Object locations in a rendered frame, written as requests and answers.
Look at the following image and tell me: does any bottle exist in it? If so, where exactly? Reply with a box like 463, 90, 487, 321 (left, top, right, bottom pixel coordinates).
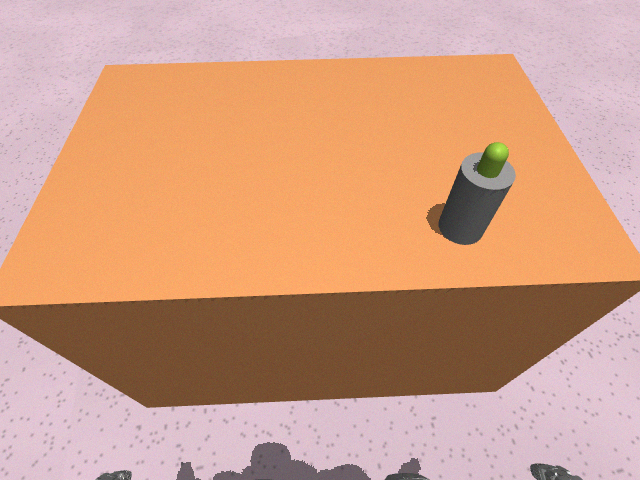
438, 142, 516, 245

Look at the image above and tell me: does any right robot hand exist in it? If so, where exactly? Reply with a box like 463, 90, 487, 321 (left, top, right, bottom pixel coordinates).
530, 463, 583, 480

